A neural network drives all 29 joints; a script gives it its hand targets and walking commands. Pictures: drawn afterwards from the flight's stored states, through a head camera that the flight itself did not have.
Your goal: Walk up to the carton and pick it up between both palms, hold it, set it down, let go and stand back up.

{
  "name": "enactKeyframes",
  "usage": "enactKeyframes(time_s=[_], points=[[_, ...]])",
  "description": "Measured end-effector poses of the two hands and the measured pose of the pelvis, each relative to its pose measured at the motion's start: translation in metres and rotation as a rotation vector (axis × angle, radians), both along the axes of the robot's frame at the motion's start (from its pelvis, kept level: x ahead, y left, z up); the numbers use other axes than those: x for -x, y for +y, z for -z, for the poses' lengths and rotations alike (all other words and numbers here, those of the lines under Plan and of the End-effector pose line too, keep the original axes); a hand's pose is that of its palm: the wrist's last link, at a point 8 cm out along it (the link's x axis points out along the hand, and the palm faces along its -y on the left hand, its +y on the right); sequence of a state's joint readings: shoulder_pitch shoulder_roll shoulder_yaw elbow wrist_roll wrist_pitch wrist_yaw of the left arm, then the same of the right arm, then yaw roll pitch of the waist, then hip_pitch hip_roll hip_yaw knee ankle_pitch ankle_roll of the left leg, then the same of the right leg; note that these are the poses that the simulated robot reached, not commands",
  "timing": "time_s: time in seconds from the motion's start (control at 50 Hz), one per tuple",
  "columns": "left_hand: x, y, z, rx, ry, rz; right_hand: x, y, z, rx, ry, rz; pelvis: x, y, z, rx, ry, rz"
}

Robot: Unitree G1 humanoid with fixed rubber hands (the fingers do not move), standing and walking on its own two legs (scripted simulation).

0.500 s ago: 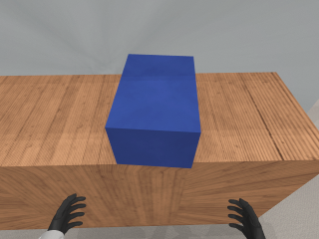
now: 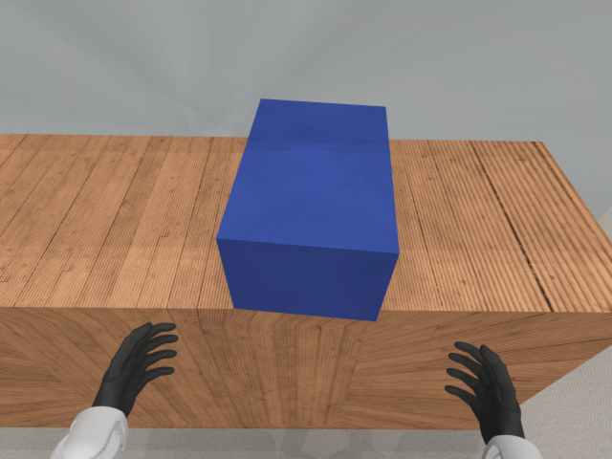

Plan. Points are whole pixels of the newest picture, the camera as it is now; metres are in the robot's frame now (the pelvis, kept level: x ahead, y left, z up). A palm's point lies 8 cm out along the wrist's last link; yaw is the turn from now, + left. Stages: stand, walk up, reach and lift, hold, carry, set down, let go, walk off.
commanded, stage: reach and lift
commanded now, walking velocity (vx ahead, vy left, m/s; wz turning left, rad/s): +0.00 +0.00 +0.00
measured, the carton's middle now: (314, 201) +0.48 +0.03 +0.04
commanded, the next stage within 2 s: none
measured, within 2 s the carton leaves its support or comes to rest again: neither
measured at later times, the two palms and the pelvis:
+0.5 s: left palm (125, 322) +0.24 +0.25 +0.07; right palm (485, 342) +0.24 -0.17 +0.06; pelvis -0.01 +0.00 +0.00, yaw +1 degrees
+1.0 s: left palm (144, 244) +0.32 +0.24 +0.11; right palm (492, 279) +0.30 -0.18 +0.10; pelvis +0.01 +0.00 +0.00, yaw +0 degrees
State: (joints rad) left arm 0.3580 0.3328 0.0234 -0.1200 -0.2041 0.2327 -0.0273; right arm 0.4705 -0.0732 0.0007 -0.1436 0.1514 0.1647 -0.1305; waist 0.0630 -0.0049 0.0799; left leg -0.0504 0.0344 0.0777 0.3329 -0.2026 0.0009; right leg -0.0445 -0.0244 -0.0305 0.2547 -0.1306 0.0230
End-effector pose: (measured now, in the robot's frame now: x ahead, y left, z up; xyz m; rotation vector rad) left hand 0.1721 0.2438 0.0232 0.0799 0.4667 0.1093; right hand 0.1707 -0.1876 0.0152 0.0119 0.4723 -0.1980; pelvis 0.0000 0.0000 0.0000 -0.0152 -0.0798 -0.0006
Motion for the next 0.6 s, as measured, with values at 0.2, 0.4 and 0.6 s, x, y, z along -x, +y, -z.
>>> enactKeyframes(time_s=[0.2,0.4,0.6], points=[[-0.017,-0.001,-0.023,0.016,-0.106,0.024,-0.016,0.005,-0.02,-0.03,-0.089,-0.002,0.011,-0.004,0.001,-0.005,-0.006,-0.009],[-0.047,0.001,-0.04,0.033,-0.167,0.039,-0.053,0.013,-0.04,-0.044,-0.166,-0.017,0.013,-0.006,0.003,-0.006,-0.007,-0.022],[-0.084,0.004,-0.054,0.04,-0.152,0.048,-0.088,0.013,-0.055,-0.034,-0.189,-0.021,0.004,-0.002,0.003,-0.004,-0.003,-0.022]])
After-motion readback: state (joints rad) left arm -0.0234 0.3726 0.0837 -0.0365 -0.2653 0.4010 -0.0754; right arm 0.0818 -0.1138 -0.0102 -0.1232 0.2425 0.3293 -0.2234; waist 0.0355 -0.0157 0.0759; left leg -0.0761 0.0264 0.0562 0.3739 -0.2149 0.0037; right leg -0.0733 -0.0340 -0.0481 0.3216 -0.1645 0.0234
